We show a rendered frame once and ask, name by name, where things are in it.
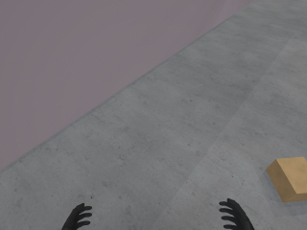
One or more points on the left robot hand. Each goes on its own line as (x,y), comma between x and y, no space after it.
(72,221)

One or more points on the carton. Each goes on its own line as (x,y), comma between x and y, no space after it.
(289,178)

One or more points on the right robot hand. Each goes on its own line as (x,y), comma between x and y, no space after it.
(240,218)

